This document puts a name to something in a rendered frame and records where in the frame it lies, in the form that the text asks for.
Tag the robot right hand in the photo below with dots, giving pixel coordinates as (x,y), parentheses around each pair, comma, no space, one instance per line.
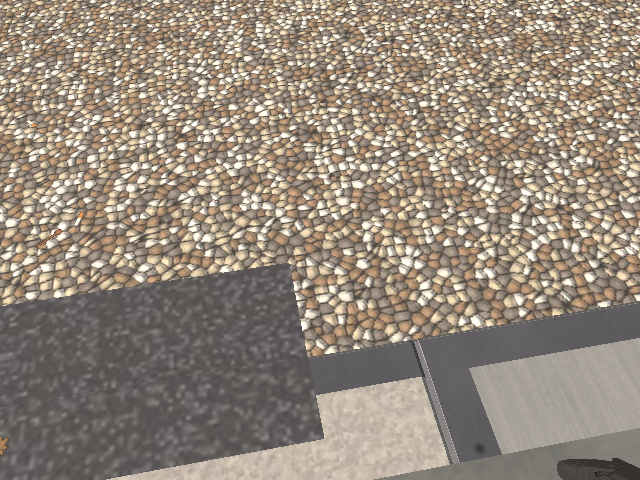
(586,469)

